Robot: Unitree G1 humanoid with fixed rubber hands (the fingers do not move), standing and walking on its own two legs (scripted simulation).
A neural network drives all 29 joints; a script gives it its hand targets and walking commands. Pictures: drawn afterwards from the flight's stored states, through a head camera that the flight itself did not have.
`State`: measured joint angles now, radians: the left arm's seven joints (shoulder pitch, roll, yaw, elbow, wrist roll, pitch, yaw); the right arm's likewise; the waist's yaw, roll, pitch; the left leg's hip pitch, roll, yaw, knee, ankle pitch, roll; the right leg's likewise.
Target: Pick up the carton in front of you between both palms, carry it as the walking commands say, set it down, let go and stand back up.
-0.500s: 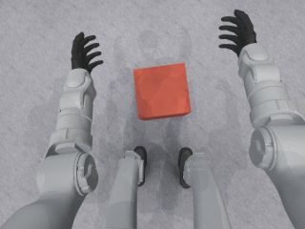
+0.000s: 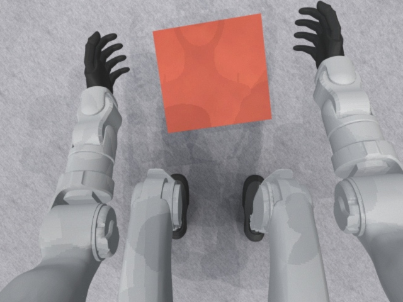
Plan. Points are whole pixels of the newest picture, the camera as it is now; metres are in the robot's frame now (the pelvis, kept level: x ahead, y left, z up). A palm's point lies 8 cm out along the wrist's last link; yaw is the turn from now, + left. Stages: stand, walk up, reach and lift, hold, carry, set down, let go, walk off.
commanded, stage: reach and lift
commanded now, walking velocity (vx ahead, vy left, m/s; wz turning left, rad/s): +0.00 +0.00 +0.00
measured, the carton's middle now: (213, 85) +0.49 +0.00 -0.34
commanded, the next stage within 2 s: none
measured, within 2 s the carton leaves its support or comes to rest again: leaves its support in 1.20 s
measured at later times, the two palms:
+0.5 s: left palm (125, 83) +0.49 +0.20 -0.28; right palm (291, 66) +0.52 -0.17 -0.29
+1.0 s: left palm (141, 80) +0.49 +0.16 -0.26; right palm (281, 63) +0.52 -0.14 -0.27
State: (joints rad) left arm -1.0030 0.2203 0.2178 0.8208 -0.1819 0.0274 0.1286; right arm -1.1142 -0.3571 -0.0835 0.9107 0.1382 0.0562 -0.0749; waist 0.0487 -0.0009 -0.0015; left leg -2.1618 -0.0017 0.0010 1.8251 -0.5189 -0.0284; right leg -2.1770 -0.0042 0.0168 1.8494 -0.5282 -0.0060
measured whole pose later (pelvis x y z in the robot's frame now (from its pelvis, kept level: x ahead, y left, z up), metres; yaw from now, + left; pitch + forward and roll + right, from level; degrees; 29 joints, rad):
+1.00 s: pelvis -0.03 +0.00 -0.09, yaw +1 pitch +39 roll +2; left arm -1.41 0.22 0.11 1.19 -0.27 -0.03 0.20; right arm -1.49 -0.35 0.08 1.27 0.24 -0.02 -0.12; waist 0.05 0.03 0.30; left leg -2.29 -0.02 0.00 2.12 -0.51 -0.03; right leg -2.30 -0.01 0.03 2.15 -0.53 -0.01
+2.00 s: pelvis +0.00 +0.01 +0.07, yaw -3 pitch +39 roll +1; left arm -0.80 -0.07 0.43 0.57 0.14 0.36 0.08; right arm -0.84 0.00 -0.35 0.64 -0.16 0.36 -0.06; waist 0.02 0.01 -0.22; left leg -1.82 -0.05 -0.04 1.66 -0.52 -0.04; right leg -1.84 0.04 0.04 1.65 -0.50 0.02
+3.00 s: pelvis +0.08 +0.01 +0.30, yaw -4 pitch -1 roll +0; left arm -0.28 -0.16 0.28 0.40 0.25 0.56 0.02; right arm -0.27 0.15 -0.27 0.39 -0.24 0.57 -0.02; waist 0.00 0.01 -0.07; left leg -0.27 -0.02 -0.06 0.55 -0.27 -0.01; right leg -0.27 0.02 0.05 0.54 -0.25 0.01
